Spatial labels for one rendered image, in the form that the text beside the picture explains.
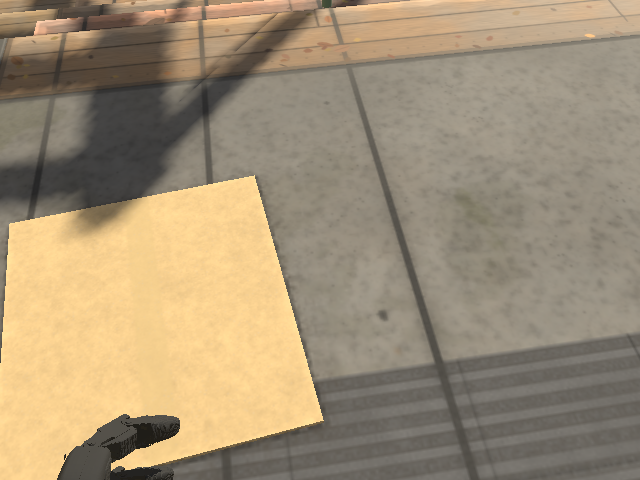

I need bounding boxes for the stairs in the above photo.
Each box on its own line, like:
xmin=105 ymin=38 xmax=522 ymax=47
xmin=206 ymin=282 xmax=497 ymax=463
xmin=33 ymin=0 xmax=410 ymax=36

